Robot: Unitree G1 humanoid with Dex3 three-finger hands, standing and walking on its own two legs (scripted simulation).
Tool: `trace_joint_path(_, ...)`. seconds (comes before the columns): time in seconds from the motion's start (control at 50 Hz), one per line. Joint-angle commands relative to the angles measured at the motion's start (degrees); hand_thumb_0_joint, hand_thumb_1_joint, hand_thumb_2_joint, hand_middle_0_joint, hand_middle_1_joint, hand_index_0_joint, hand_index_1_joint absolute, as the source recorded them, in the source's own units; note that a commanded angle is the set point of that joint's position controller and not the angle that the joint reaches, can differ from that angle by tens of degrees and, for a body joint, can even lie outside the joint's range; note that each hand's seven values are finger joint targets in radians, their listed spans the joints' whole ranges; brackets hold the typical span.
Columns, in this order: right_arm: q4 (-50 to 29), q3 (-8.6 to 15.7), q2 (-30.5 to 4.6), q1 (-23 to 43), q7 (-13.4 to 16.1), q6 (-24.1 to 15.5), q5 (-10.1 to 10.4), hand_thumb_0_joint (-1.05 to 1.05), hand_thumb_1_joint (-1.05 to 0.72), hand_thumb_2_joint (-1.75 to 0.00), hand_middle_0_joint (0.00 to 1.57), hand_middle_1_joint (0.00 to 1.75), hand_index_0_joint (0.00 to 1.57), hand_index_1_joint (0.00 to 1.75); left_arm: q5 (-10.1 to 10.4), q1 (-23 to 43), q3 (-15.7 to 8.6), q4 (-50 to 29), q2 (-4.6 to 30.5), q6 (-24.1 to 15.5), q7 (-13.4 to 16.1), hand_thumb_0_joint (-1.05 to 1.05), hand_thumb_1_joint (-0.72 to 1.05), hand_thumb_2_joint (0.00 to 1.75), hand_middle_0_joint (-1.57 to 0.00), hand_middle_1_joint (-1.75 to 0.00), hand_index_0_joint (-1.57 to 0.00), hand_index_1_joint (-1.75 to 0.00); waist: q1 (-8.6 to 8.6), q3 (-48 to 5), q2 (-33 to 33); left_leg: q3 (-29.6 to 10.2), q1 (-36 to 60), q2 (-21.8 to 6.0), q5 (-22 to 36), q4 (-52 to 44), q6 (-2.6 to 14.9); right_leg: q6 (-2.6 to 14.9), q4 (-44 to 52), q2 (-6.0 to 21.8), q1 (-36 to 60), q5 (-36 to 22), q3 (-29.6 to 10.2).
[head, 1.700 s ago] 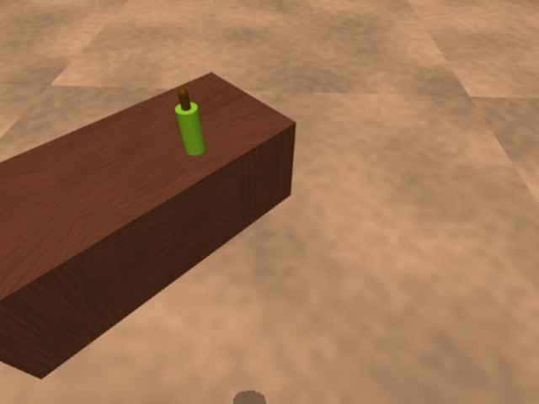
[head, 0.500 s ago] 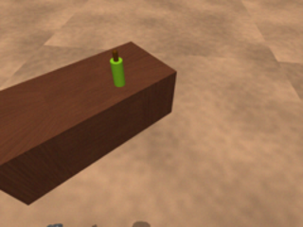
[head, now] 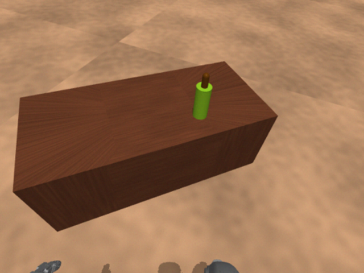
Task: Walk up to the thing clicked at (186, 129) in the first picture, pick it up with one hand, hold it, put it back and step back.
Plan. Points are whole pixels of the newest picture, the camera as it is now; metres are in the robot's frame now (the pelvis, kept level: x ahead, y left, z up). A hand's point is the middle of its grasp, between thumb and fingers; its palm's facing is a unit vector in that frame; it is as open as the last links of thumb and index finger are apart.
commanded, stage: walk up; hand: right
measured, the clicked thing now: (202, 95) +0.90 -0.10 -0.19
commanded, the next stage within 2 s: none
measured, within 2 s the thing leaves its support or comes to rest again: neither
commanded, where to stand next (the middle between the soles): +0.39 -0.08 m, yaw +22 degrees
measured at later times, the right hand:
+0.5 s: hand (281, 189) +0.38 -0.30 -0.12, palm faces -0.30 +0.84 -0.45, open 7.4 cm
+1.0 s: hand (294, 172) +0.47 -0.40 -0.17, palm faces -0.38 +0.83 -0.41, open 7.4 cm
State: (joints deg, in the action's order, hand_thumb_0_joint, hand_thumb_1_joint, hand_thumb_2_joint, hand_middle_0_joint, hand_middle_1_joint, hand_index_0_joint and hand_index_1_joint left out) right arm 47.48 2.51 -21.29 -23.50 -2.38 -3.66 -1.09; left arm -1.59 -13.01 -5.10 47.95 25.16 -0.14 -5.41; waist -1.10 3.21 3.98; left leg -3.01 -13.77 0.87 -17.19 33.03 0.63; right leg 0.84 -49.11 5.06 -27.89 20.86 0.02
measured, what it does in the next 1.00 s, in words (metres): walks ahead, turning left: right foot, then left foot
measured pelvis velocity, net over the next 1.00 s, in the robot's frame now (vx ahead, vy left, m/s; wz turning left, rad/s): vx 0.32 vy -0.15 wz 0.38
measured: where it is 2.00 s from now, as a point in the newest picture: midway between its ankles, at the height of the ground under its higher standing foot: (198, 248)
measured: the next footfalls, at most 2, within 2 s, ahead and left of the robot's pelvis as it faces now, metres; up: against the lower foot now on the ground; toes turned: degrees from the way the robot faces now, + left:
right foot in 0.12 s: +0.19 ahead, -0.16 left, +0.00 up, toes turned +0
left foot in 0.50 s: +0.29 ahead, +0.07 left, +0.00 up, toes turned +17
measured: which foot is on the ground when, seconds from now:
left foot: down 0.00-0.12, up 0.14-0.48, down 0.50-0.82, up 0.84-1.00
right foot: up 0.00-0.10, down 0.12-0.50, up 0.52-0.80, down 0.82-1.00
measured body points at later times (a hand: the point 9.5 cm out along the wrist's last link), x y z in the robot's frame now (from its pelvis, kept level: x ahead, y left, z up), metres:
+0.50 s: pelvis +0.19 -0.06 -0.01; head +0.21 -0.04 +0.44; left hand +0.10 +0.25 -0.13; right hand +0.39 -0.35 -0.09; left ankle +0.25 +0.06 -0.73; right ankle +0.15 -0.16 -0.73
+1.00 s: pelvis +0.32 -0.15 -0.02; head +0.34 -0.16 +0.43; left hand +0.26 +0.18 -0.11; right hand +0.49 -0.44 -0.14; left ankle +0.30 +0.00 -0.69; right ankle +0.42 -0.25 -0.73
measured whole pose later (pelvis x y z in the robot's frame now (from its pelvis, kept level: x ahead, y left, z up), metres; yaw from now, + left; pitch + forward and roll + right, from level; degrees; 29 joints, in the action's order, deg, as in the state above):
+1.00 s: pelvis +0.32 -0.15 -0.02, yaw +22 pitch -3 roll +1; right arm 50.6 3.5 -26.1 -18.6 0.4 -0.9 -0.5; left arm -1.8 -16.2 -2.7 47.4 22.4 -2.6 -1.7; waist 1.8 4.1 -2.8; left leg -1.7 -29.4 -0.1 -26.5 60.2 1.7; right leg 0.3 -43.4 6.2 -22.5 18.2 6.2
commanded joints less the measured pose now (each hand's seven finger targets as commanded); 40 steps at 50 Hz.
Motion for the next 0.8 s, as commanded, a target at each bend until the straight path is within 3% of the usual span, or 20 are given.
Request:
trace_joint_path(0.0, -6.96, 6.14, -19.47, 1.77, 1.97, -2.58, 0.07, 0.00, -0.90, -0.90, 0.20, 0.30, 0.20, 0.30, -0.37, 1.60, -3.88, -6.58, 10.16, -1.92, 0.26, 0.00, 0.90, 0.90, -0.20, -0.30, -0.20, -0.30, 1.78, 1.03, -12.13, -16.12, -6.55, -12.64, -9.58, -14.79, 11.21, 0.38, 5.38, 0.37, 3.37, -5.46, 0.05)
trace_joint_path(0.04, -7.83, 5.95, -19.13, 3.72, 2.21, -2.37, -0.18, 0.00, -0.90, -0.90, 0.20, 0.30, 0.20, 0.30, -0.39, -1.18, -4.42, -6.30, 9.78, -2.36, 0.34, 0.00, 0.90, 0.90, -0.20, -0.30, -0.20, -0.30, 4.01, -0.34, -11.74, -13.68, -11.41, -11.36, -6.47, -10.42, 10.01, 1.04, 9.09, -1.05, 12.53, -5.83, 2.09)
trace_joint_path(0.08, -8.69, 4.49, -14.66, 4.68, 2.61, -1.78, -0.36, 0.00, -0.90, -0.90, 0.20, 0.30, 0.20, 0.30, -0.68, -11.59, -5.75, -3.71, 11.34, -3.40, 1.15, 0.00, 0.90, 0.90, -0.20, -0.30, -0.20, -0.30, 9.49, -3.47, -3.44, -8.43, -20.40, -5.74, -5.61, 6.56, 6.52, 1.75, 15.30, -2.92, 28.78, -2.11, 0.75)
trace_joint_path(0.1, -9.29, 2.85, -9.33, 3.08, 2.78, -1.86, 0.16, 0.00, -0.90, -0.90, 0.20, 0.30, 0.20, 0.30, -1.87, -16.95, -6.99, -3.50, 16.07, -4.28, 1.80, 0.00, 0.90, 0.90, -0.20, -0.30, -0.20, -0.30, 11.82, -4.85, 13.73, -1.62, -27.54, 2.46, -7.65, 27.50, 4.24, 3.47, 28.89, 7.75, 32.22, 17.61, -16.17)
trace_joint_path(0.12, -9.53, 2.79, -9.89, 1.38, 3.55, -1.79, 0.61, 0.00, -0.90, -0.90, 0.20, 0.30, 0.20, 0.30, -1.56, -11.42, -6.61, -6.01, 18.71, -4.73, 2.14, 0.00, 0.90, 0.90, -0.20, -0.30, -0.20, -0.30, 7.70, -2.47, 15.43, 2.10, -34.44, 4.17, -14.70, 37.63, 2.14, 8.88, 41.30, 21.61, 28.08, 30.23, -38.52)
trace_joint_path(0.14, -7.70, 3.87, -14.35, 0.73, 4.09, -1.87, 0.07, 0.00, -0.90, -0.90, 0.20, 0.30, 0.20, 0.30, -0.67, -4.86, -6.08, -7.98, 18.49, -4.37, 2.11, 0.00, 0.90, 0.90, -0.20, -0.30, -0.20, -0.30, 4.68, 0.77, 9.12, -2.67, -31.67, -1.74, -11.20, 40.52, 2.12, 11.98, 42.69, 23.27, 20.46, 29.46, -41.67)
trace_joint_path(0.2, -3.63, 4.01, -15.12, -0.58, 2.41, -2.32, 0.84, 0.00, -0.90, -0.90, 0.20, 0.30, 0.20, 0.30, 0.01, -3.12, -4.15, -7.21, 12.02, -4.51, 2.45, 0.00, 0.90, 0.90, -0.20, -0.30, -0.20, -0.30, 2.59, 4.39, 4.46, -1.32, -23.96, -5.88, -2.61, 30.54, 0.99, 11.04, 37.03, 13.22, 14.54, 9.15, -16.21)
trace_joint_path(0.24, -2.90, 3.82, -13.72, -1.24, 1.36, -2.14, 0.79, 0.00, -0.90, -0.90, 0.20, 0.30, 0.20, 0.30, 0.13, -5.09, -3.92, -6.49, 11.25, -4.58, 2.43, 0.00, 0.90, 0.90, -0.20, -0.30, -0.20, -0.30, 3.01, 3.29, 6.78, 1.67, -21.03, -4.86, -2.04, 23.90, 0.47, 10.99, 34.02, 10.41, 16.23, -4.52, -6.99)
trace_joint_path(0.36, -7.01, 3.75, -11.03, 6.90, 0.98, -1.94, 1.01, 0.00, -0.90, -0.90, 0.20, 0.30, 0.20, 0.30, -0.37, -9.94, -3.82, -8.51, 11.99, -3.75, 2.28, 0.00, 0.90, 0.90, -0.20, -0.30, -0.20, -0.30, 6.07, -1.91, 4.50, 7.79, -12.95, -1.63, 3.49, 7.15, 0.92, 10.51, 26.06, 10.28, 21.03, -23.51, 0.81)
trace_joint_path(0.42, -5.70, 4.89, -11.73, 1.29, 1.78, -2.15, 1.03, 0.00, -0.90, -0.90, 0.20, 0.30, 0.20, 0.30, -0.03, -7.01, -3.20, -10.21, 11.73, -2.64, 2.11, 0.00, 0.90, 0.90, -0.20, -0.30, -0.20, -0.30, 1.12, -3.02, 0.27, 11.25, 2.90, 0.78, 9.32, 0.13, 2.15, 8.64, 17.88, 8.87, 11.22, -17.37, 4.91)
trace_joint_path(0.44, -4.69, 5.74, -13.56, -2.41, 2.47, -2.36, 0.87, 0.00, -0.90, -0.90, 0.20, 0.30, 0.20, 0.30, -0.05, -8.27, -2.13, -10.76, 9.78, -2.58, 2.20, 0.00, 0.90, 0.90, -0.20, -0.30, -0.20, -0.30, -0.50, -5.34, -3.28, 9.04, 12.50, 0.95, 7.10, -0.03, 3.37, 7.28, 10.01, 7.14, 5.73, -18.32, 6.51)
trace_joint_path(0.46, -4.48, 6.78, -16.74, -6.78, 3.24, -2.57, 0.15, 0.00, -0.90, -0.90, 0.20, 0.30, 0.20, 0.30, 0.08, -9.42, -1.52, -10.91, 7.33, -2.52, 2.30, 0.00, 0.90, 0.90, -0.20, -0.30, -0.20, -0.30, -3.19, -7.36, -8.72, -1.98, 19.46, -4.48, -1.64, -2.59, 6.77, 4.98, -2.83, 3.56, -1.78, -14.07, 8.05)
trace_joint_path(0.48, -5.91, 7.92, -22.11, -9.06, 4.06, -2.76, -0.32, 0.00, -0.90, -0.90, 0.20, 0.30, 0.20, 0.30, -0.10, -11.20, -0.98, -11.85, 4.35, -2.38, 2.20, 0.00, 0.90, 0.90, -0.20, -0.30, -0.20, -0.30, -2.42, -9.27, -17.84, -29.95, 24.95, -21.78, -4.90, -8.10, 12.72, 2.18, -15.81, -2.75, -14.39, 11.26, 6.46)
trace_joint_path(0.5, -7.96, 8.83, -25.07, -6.76, 4.48, -2.68, 1.69, 0.00, -0.90, -0.90, 0.20, 0.30, 0.20, 0.30, -0.05, -10.98, -2.59, -11.22, 11.82, -1.59, 2.71, 0.00, 0.90, 0.90, -0.20, -0.30, -0.20, -0.30, -2.56, -10.86, -10.71, -43.90, 20.68, -29.30, -11.30, -13.81, 20.20, 1.16, -21.73, -0.69, -15.22, 13.10, -1.47)
trace_joint_path(0.52, -7.91, 8.49, -23.42, -4.21, 4.51, -2.47, 2.39, 0.00, -0.90, -0.90, 0.20, 0.30, 0.20, 0.30, -0.13, -8.42, -2.88, -10.55, 14.20, -1.25, 2.94, 0.00, 0.90, 0.90, -0.20, -0.30, -0.20, -0.30, -2.07, -6.11, -5.30, -38.47, 15.31, -27.37, -7.68, -14.00, 19.71, 0.84, -23.80, 1.96, -15.52, 10.30, -3.75)
trace_joint_path(0.58, -7.66, 5.84, -18.59, 1.07, 4.64, -2.87, 1.68, 0.00, -0.90, -0.90, 0.20, 0.30, 0.20, 0.30, 0.10, -11.39, -3.20, -7.51, 11.95, -1.05, 2.82, 0.00, 0.90, 0.90, -0.20, -0.30, -0.20, -0.30, 1.90, 0.05, -7.85, -17.48, 1.92, -18.43, 8.21, -9.69, 13.78, 1.06, -16.81, 4.71, -9.40, 5.62, -3.56)
trace_joint_path(0.6, -7.50, 5.54, -18.58, 1.86, 4.39, -3.01, 1.52, 0.00, -0.90, -0.90, 0.20, 0.30, 0.20, 0.30, 0.08, -12.44, -3.52, -6.67, 11.52, -0.97, 2.36, 0.00, 0.90, 0.90, -0.20, -0.30, -0.20, -0.30, 2.38, -0.14, -10.16, -13.75, -2.08, -16.53, 9.61, -8.99, 13.45, 0.81, -14.69, 4.20, -5.59, 5.31, -2.22)
trace_joint_path(0.68, -7.95, 5.91, -20.68, 3.63, 3.55, -3.21, 0.35, 0.00, -0.90, -0.90, 0.20, 0.30, 0.20, 0.30, 0.13, -10.47, -3.48, -6.60, 9.61, -0.68, 1.17, 0.00, 0.90, 0.90, -0.20, -0.30, -0.20, -0.30, 2.19, 0.69, -15.54, -10.57, -10.39, -13.84, -2.09, -9.96, 13.28, 0.50, -3.63, 3.01, 0.60, 0.57, 1.11)
trace_joint_path(0.72, -8.22, 5.42, -19.91, 6.36, 3.11, -2.52, 0.12, 0.00, -0.90, -0.90, 0.20, 0.30, 0.20, 0.30, 0.45, -10.93, -3.35, -4.96, 9.23, -1.22, 1.85, 0.00, 0.90, 0.90, -0.20, -0.30, -0.20, -0.30, 2.97, -0.02, -16.32, -7.55, -15.05, -11.46, -4.50, -7.87, 11.47, 0.65, 2.33, 0.60, 7.00, -2.49, 3.86)
trace_joint_path(0.78, -8.26, 3.58, -15.19, 8.08, 3.32, -0.37, -0.03, 0.00, -0.90, -0.90, 0.20, 0.30, 0.20, 0.30, -0.36, -16.32, -4.32, -1.43, 10.97, -2.28, 3.60, 0.00, 0.90, 0.90, -0.20, -0.30, -0.20, -0.30, 7.47, -2.25, -6.73, -2.31, -26.98, -5.46, -13.07, 8.73, 6.91, 0.29, 9.45, -3.99, 22.92, -2.43, 5.89)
